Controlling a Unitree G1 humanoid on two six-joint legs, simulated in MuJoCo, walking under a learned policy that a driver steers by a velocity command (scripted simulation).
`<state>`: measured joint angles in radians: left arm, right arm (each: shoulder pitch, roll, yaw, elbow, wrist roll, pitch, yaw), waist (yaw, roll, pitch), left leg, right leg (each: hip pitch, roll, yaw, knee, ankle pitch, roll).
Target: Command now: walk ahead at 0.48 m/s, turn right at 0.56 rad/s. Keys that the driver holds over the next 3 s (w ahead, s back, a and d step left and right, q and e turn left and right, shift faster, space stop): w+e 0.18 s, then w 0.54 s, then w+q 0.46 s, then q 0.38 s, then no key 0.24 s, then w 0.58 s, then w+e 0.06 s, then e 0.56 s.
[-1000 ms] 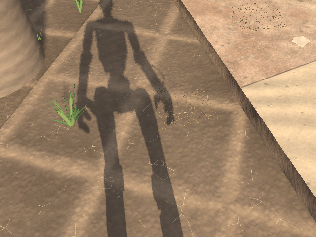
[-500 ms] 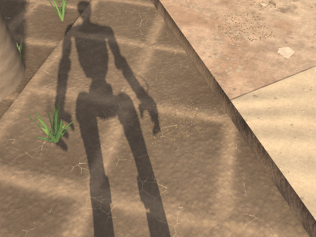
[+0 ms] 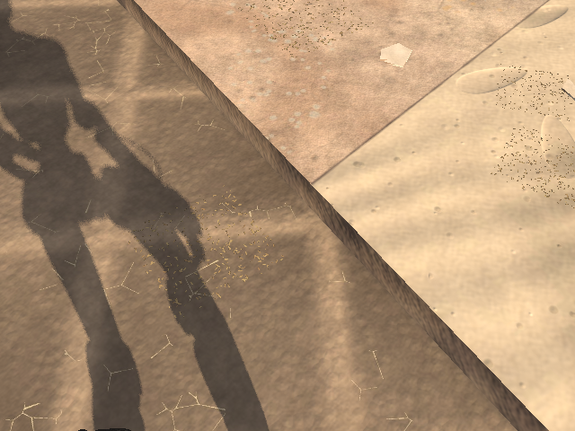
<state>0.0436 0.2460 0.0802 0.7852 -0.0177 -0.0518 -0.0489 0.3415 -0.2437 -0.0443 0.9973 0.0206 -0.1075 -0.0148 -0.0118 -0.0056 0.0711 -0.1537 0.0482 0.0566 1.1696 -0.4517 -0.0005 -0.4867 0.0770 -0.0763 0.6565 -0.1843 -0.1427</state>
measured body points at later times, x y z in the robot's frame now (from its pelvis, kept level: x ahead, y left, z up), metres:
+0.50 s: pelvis +0.30 +0.02 +0.01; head +0.33 +0.02 +0.46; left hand +0.36 +0.29 -0.12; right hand +0.44 -0.24 -0.09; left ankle +0.40 +0.09 -0.71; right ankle +0.12 -0.05 -0.66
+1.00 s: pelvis +0.54 -0.06 +0.02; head +0.56 -0.08 +0.47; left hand +0.74 +0.16 -0.07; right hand +0.49 -0.31 -0.13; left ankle +0.44 +0.08 -0.65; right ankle +0.58 -0.15 -0.71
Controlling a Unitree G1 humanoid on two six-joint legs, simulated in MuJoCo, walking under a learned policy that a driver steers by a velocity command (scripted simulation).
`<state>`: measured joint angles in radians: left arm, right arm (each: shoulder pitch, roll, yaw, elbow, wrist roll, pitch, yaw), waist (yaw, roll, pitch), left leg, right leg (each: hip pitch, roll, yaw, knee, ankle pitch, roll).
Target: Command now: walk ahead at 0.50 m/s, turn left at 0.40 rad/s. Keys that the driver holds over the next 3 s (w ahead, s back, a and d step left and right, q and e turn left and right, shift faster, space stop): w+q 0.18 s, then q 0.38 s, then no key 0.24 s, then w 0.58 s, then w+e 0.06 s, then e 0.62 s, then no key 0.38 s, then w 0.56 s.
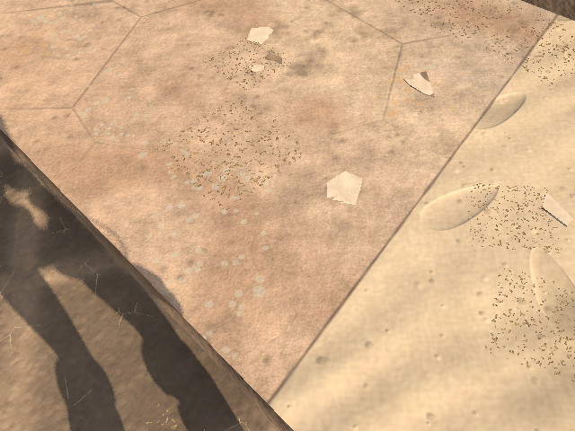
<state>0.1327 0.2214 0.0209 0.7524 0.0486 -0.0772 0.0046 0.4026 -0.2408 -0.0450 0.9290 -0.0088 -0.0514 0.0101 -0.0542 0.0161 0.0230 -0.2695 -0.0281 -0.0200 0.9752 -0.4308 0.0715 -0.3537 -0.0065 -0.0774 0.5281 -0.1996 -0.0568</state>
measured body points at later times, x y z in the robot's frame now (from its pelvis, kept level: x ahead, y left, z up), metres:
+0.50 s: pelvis +0.19 +0.05 -0.02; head +0.24 +0.07 +0.43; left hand +0.17 +0.31 -0.15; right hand +0.42 -0.15 -0.13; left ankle +0.27 +0.12 -0.74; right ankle +0.10 -0.10 -0.62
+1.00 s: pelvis +0.24 +0.04 +0.01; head +0.24 +0.04 +0.46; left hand +0.27 +0.31 -0.09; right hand +0.43 -0.15 -0.11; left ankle +0.27 +0.12 -0.73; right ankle +0.22 -0.12 -0.65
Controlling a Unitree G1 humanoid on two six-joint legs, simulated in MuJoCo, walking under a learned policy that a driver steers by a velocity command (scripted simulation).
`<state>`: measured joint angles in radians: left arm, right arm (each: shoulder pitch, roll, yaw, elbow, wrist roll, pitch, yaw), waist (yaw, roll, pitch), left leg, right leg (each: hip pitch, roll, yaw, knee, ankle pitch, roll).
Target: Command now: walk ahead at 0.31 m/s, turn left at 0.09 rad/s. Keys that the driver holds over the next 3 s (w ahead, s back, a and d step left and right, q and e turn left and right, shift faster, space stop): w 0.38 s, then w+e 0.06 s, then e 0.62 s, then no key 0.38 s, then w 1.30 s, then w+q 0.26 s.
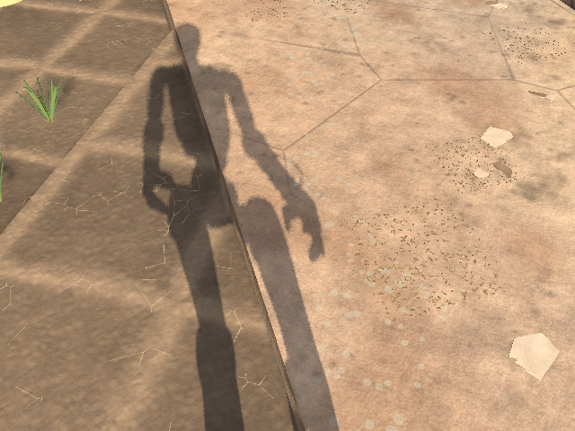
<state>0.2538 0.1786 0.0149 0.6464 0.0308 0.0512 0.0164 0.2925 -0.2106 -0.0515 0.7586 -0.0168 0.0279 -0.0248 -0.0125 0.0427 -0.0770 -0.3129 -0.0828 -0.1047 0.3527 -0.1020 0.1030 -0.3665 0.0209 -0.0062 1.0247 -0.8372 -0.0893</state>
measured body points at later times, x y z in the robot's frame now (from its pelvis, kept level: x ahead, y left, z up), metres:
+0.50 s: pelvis +0.11 +0.01 -0.01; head +0.11 +0.02 +0.44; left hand +0.27 +0.25 -0.11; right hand +0.10 -0.24 -0.14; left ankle +0.06 +0.10 -0.75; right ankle +0.12 -0.10 -0.53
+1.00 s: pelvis +0.28 -0.05 +0.07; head +0.32 -0.08 +0.52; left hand +0.46 +0.18 -0.03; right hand +0.38 -0.33 -0.04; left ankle +0.37 +0.10 -0.57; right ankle +0.34 -0.10 -0.65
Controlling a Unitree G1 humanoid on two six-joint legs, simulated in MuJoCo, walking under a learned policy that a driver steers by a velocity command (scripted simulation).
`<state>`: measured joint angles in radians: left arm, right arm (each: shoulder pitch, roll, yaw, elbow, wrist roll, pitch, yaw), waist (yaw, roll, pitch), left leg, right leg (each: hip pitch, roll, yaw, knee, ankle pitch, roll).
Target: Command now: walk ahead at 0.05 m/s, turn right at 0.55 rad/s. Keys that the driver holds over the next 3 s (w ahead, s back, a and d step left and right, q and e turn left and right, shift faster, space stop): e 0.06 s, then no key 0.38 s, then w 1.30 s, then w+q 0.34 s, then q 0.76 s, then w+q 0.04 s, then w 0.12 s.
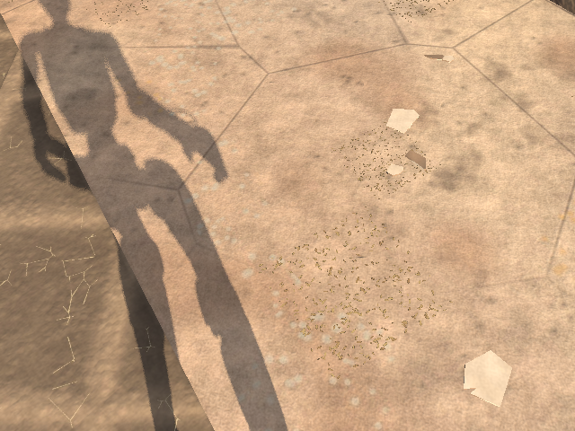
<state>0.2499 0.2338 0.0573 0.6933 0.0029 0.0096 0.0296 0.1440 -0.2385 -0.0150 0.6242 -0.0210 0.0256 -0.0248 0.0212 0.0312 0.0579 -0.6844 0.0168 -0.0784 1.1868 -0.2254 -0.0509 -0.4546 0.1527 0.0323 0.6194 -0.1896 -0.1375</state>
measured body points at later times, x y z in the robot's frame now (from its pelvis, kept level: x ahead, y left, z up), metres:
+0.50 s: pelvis +0.11 +0.06 +0.01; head +0.13 +0.05 +0.46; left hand +0.28 +0.30 -0.08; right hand +0.24 -0.22 -0.09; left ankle +0.16 +0.21 -0.70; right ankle +0.07 -0.03 -0.72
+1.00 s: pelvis +0.29 +0.09 -0.08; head +0.32 +0.10 +0.37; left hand +0.54 +0.23 -0.16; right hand +0.18 -0.11 -0.21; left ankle +0.15 +0.21 -0.82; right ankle +0.41 -0.02 -0.67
